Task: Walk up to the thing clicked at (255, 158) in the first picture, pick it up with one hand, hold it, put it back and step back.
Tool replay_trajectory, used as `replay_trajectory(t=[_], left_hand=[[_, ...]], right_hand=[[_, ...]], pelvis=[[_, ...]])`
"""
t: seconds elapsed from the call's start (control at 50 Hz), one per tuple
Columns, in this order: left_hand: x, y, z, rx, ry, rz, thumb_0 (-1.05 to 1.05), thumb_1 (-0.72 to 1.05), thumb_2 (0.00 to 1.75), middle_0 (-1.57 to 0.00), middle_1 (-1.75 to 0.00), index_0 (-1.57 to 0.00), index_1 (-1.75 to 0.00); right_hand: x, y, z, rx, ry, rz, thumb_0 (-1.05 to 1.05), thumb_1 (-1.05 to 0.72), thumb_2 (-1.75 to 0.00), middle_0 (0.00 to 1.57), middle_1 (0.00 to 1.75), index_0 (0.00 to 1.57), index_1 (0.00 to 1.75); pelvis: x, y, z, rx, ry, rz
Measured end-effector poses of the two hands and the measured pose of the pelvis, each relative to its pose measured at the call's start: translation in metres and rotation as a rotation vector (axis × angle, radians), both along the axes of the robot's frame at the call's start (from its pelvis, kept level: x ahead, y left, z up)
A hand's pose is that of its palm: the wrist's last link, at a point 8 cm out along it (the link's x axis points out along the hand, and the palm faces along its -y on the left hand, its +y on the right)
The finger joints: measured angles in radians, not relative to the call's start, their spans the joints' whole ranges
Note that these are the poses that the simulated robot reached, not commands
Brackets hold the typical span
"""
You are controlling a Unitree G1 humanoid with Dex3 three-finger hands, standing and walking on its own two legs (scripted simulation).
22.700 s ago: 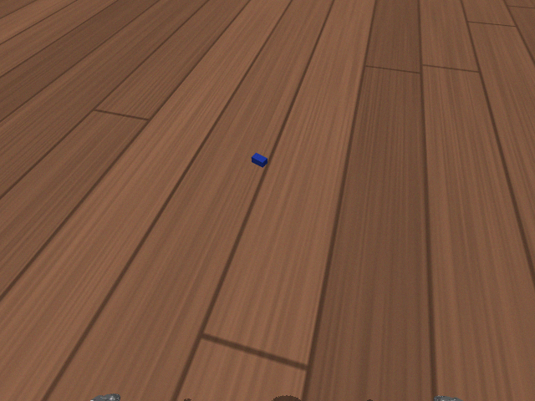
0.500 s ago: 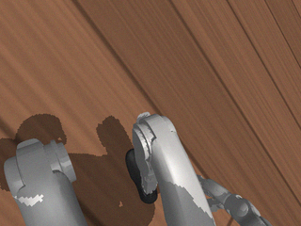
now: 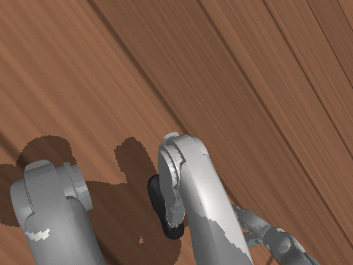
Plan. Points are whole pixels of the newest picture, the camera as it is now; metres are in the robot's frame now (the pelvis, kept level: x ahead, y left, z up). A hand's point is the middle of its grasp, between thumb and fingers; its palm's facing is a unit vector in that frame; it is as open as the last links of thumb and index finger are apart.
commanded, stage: close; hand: left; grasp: from above
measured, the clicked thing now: out of the picture +0.38 +0.35 -0.28
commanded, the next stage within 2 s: settle in 0.72 s
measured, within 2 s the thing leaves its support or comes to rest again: leaves its support in 1.14 s
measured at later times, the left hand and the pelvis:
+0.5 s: hand out of the picture +0.38 +0.35 -0.25, palm faces -0.41 -0.17 -0.89, open 7.5 cm; pelvis +0.00 +0.00 +0.00, yaw +0 degrees
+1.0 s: hand out of the picture +0.38 +0.35 -0.25, palm faces -0.41 -0.19 -0.89, open 7.2 cm; pelvis +0.00 +0.00 +0.00, yaw +1 degrees
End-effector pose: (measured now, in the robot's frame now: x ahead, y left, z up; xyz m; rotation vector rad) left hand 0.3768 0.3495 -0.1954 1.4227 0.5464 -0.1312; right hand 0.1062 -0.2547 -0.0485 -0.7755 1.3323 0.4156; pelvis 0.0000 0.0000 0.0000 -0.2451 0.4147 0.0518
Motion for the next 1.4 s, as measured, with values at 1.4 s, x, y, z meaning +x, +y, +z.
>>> replay_trajectory(t=[1.4], left_hand=[[0.0, 0.015, 0.071, 0.04, -0.02, 0.038, 0.0, 0.41, 0.08, -0.98, -0.12, -1.03, -0.11]], right_hand=[[0.027, 0.003, -0.018, 0.095, -0.109, -0.164, 0.0, -0.91, -0.9, 0.2, 0.3, 0.2, 0.3]], pelvis=[[0.003, -0.005, 0.011, 0.038, 0.093, 0.033]])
